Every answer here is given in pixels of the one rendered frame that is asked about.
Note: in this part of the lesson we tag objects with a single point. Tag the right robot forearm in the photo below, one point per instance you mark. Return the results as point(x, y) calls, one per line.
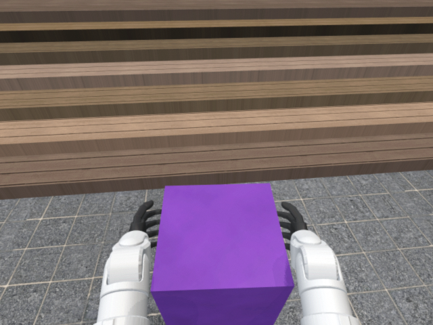
point(320, 281)

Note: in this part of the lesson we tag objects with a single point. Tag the robot left hand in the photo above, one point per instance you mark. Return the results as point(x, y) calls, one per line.
point(140, 223)

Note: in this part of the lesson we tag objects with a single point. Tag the left robot forearm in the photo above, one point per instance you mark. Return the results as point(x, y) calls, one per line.
point(126, 282)

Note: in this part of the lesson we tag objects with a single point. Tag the carton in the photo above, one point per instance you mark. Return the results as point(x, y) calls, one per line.
point(220, 256)

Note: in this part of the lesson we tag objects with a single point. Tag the robot right hand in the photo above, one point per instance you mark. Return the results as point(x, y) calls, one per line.
point(295, 219)

